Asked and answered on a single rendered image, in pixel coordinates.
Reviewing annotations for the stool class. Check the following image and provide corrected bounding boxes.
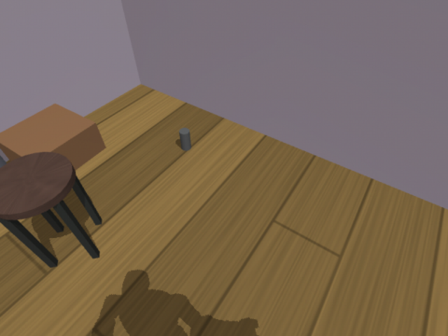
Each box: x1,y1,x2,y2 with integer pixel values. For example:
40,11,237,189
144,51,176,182
0,152,102,268

